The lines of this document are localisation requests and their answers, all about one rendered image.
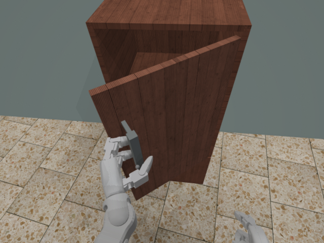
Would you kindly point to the robot left hand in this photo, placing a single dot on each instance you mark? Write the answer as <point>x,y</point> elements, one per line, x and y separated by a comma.
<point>111,175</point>

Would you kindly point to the robot left forearm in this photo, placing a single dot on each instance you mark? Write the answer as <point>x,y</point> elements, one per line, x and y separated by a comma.
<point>120,220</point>

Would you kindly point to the cupboard door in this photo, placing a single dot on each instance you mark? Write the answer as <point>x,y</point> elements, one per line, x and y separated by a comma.
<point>173,107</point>

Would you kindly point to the handle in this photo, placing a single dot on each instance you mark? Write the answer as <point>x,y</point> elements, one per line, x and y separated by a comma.
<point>134,144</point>

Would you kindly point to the robot right hand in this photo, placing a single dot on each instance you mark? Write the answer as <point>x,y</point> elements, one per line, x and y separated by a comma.
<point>255,232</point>

